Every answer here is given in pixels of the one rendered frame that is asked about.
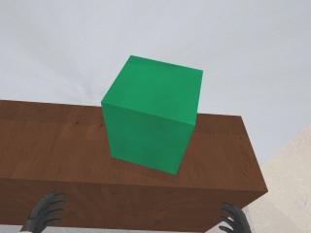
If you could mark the robot right hand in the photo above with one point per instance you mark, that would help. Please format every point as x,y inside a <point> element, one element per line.
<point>239,224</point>

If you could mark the pedestal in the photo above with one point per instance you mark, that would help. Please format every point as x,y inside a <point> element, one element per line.
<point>46,147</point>

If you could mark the robot left hand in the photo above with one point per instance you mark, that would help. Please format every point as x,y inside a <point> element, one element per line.
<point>37,221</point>

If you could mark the carton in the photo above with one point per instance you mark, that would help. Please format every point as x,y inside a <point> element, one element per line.
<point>150,112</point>

